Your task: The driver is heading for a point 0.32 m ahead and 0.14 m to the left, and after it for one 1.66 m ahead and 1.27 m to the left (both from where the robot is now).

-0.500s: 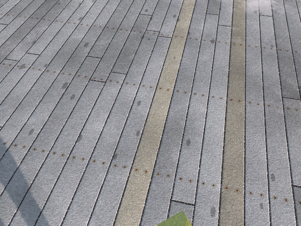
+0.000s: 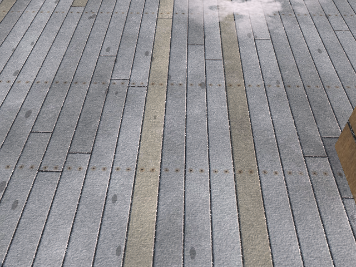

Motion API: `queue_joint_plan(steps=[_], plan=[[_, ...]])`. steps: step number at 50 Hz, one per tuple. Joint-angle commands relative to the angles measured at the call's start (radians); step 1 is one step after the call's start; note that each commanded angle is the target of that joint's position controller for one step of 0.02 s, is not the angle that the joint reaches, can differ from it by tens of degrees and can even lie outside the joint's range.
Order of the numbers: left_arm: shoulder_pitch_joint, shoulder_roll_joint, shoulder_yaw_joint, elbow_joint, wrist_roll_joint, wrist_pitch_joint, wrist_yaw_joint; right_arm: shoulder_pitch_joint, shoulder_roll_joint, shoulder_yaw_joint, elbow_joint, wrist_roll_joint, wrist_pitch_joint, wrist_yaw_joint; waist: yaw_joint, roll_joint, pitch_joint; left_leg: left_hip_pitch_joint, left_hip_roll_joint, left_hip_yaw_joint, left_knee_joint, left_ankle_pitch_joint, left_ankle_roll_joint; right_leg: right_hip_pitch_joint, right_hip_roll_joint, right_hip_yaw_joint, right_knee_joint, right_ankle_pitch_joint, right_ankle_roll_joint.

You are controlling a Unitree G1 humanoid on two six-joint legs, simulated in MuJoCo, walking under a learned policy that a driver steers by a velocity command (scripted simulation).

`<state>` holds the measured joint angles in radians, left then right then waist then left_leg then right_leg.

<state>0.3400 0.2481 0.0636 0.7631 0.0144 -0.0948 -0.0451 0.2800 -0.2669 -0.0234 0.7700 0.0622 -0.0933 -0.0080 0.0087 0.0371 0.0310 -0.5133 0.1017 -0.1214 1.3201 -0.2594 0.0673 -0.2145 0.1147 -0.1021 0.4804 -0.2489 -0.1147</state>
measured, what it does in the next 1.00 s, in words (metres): walks ahead, turning left: left foot, then right foot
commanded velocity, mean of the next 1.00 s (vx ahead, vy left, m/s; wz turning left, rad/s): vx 1.00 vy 0.00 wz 0.83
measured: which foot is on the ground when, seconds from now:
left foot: up 0.00-0.28, down 0.30-0.74, up 0.76-1.00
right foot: down 0.00-0.32, up 0.34-0.72, down 0.74-1.00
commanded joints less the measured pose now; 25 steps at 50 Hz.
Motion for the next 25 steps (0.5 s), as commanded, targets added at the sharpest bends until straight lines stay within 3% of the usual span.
queue_joint_plan(steps=[1,2,4,6,7,8,9,11,13,14,15,16,17,18,19,20,21,22,23,24,25], plan=[[-0.070,0.037,0.010,-0.045,-0.013,-0.046,0.000,0.080,-0.052,-0.019,-0.013,-0.004,0.043,0.005,-0.045,-0.034,0.059,-0.154,0.098,-0.046,-0.006,0.099,-0.020,-0.054,-0.294,0.231,-0.321,0.100,-0.055],[-0.068,0.073,0.018,-0.035,-0.004,-0.049,0.007,0.038,-0.039,-0.015,-0.038,-0.010,0.046,0.005,-0.042,-0.062,0.084,-0.203,0.089,-0.044,-0.052,0.160,-0.034,-0.066,-0.296,0.192,-0.349,0.140,-0.045],[-0.058,0.076,0.015,-0.023,0.007,-0.056,0.021,-0.052,-0.048,-0.015,-0.071,-0.017,0.040,0.004,-0.015,-0.065,0.125,-0.235,0.072,-0.022,-0.189,0.295,-0.048,-0.086,-0.261,0.079,-0.379,0.232,-0.016],[-0.026,0.073,0.006,-0.008,0.009,-0.061,0.035,-0.127,-0.054,-0.014,-0.090,-0.027,0.026,0.020,0.018,-0.029,0.128,-0.230,0.040,0.061,-0.330,0.444,-0.042,-0.033,-0.228,-0.014,-0.387,0.318,0.020],[-0.007,0.076,0.002,-0.002,0.013,-0.059,0.043,-0.144,-0.060,-0.019,-0.090,-0.023,0.023,0.027,0.031,-0.005,0.110,-0.224,0.013,0.093,-0.369,0.503,-0.028,0.024,-0.211,-0.047,-0.393,0.357,0.049],[0.017,0.110,0.006,0.007,0.006,-0.060,0.050,-0.182,-0.032,-0.007,-0.110,-0.023,0.015,0.040,0.040,-0.022,0.129,-0.218,0.015,0.112,-0.453,0.539,-0.018,0.049,-0.245,-0.062,-0.385,0.433,0.062],[0.035,0.116,0.004,0.014,0.001,-0.055,0.057,-0.218,-0.029,-0.004,-0.126,-0.023,0.009,0.057,0.053,-0.014,0.139,-0.216,-0.005,0.152,-0.526,0.535,-0.008,0.107,-0.248,-0.085,-0.377,0.519,0.086],[0.073,0.161,0.008,0.026,0.008,-0.033,0.073,-0.271,-0.056,-0.016,-0.161,-0.021,-0.003,0.084,0.050,-0.050,0.100,-0.149,-0.088,0.255,-0.640,0.502,0.028,0.238,-0.254,-0.117,-0.290,0.857,0.131],[0.077,0.216,0.019,0.012,0.012,0.000,0.105,-0.194,-0.104,-0.041,-0.161,-0.007,0.010,0.094,-0.015,-0.148,-0.008,-0.021,-0.195,0.335,-0.600,0.371,0.056,0.354,-0.284,-0.134,-0.088,1.448,0.150],[0.025,0.265,0.034,-0.009,0.006,0.016,0.116,-0.052,-0.124,-0.053,-0.145,-0.007,0.026,0.094,-0.110,-0.212,-0.043,0.100,-0.191,0.315,-0.586,0.251,0.084,0.316,-0.338,-0.118,0.085,1.558,0.145],[-0.071,0.280,0.038,-0.040,0.019,0.024,0.112,0.234,-0.218,-0.094,-0.078,-0.008,0.047,0.079,-0.256,-0.210,-0.147,0.380,-0.185,0.248,-0.568,0.207,0.127,0.218,-0.342,-0.091,0.358,1.572,0.132],[-0.161,0.244,0.033,-0.059,-0.004,0.013,0.089,0.418,-0.265,-0.115,-0.024,-0.012,0.062,0.052,-0.356,-0.078,-0.176,0.636,-0.140,0.132,-0.695,0.296,0.168,0.023,-0.208,-0.109,0.790,1.006,0.135],[-0.011,-0.006,-0.036,-0.100,0.010,-0.026,0.052,0.343,-0.272,-0.100,-0.010,-0.039,0.053,0.047,-0.133,0.351,-0.190,0.917,-0.013,-0.220,-0.627,0.051,0.311,-0.515,-0.033,0.048,1.214,-0.350,0.160],[-0.037,0.029,-0.057,-0.161,-0.041,-0.075,0.026,0.268,-0.204,-0.081,-0.076,-0.071,0.039,0.041,-0.131,0.267,-0.348,0.931,0.124,-0.689,-0.929,-0.452,0.403,-0.649,-0.018,0.230,1.262,-0.300,0.088],[-0.190,0.124,-0.034,-0.193,-0.053,-0.095,0.022,0.265,-0.152,-0.075,-0.086,-0.071,0.028,0.041,-0.161,0.069,-0.195,0.791,0.114,-0.726,-1.091,-0.515,0.314,-0.657,-0.061,0.247,1.142,-0.188,0.027],[-0.191,0.115,-0.034,-0.219,-0.056,-0.106,0.023,0.190,-0.155,-0.072,-0.098,-0.067,0.014,0.046,-0.065,-0.076,-0.101,0.627,0.121,-0.712,-1.123,-0.484,0.301,-0.642,-0.095,0.258,1.024,-0.119,0.018],[-0.172,0.103,-0.038,-0.199,-0.027,-0.100,0.029,0.105,-0.149,-0.071,-0.125,-0.063,0.002,0.050,-0.011,-0.158,-0.040,0.455,0.081,-0.648,-1.120,-0.379,0.301,-0.564,-0.128,0.266,0.934,-0.085,0.033],[-0.145,0.104,-0.033,-0.184,-0.007,-0.085,0.035,0.056,-0.136,-0.067,-0.145,-0.061,-0.003,0.048,0.023,-0.170,-0.007,0.336,0.003,-0.507,-1.097,-0.190,0.287,-0.479,-0.159,0.276,0.870,-0.071,0.053],[-0.095,0.109,-0.027,-0.181,-0.007,-0.065,0.039,0.006,-0.146,-0.067,-0.155,-0.062,0.001,0.039,0.072,-0.115,0.000,0.267,-0.017,-0.475,-1.131,-0.210,0.290,-0.461,-0.174,0.271,0.814,-0.058,0.086],[-0.102,0.138,-0.019,-0.175,-0.008,-0.052,0.049,-0.015,-0.138,-0.067,-0.159,-0.053,0.001,0.032,0.071,-0.100,0.028,0.185,-0.038,-0.433,-1.139,-0.165,0.287,-0.430,-0.195,0.260,0.725,-0.053,0.115],[-0.156,0.142,-0.019,-0.196,0.000,-0.044,0.056,-0.011,-0.122,-0.060,-0.160,-0.047,-0.002,0.022,0.053,-0.107,0.058,0.108,-0.069,-0.361,-1.139,-0.079,0.277,-0.396,-0.195,0.233,0.627,-0.005,0.140]])
Keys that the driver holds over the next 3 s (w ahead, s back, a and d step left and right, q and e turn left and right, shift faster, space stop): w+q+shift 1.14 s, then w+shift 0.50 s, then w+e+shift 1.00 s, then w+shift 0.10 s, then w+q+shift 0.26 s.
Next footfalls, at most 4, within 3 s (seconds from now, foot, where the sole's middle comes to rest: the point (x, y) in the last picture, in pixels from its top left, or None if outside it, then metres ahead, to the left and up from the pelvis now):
0.30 left None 0.49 0.15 -0.77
0.74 right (162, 176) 0.92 0.12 -0.77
1.22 left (63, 160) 1.00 0.58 -0.77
1.68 right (12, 106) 1.36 0.94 -0.77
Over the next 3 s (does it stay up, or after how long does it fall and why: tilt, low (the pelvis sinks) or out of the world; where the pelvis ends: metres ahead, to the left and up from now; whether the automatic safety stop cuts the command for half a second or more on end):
stays up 1.90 1.64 -0.02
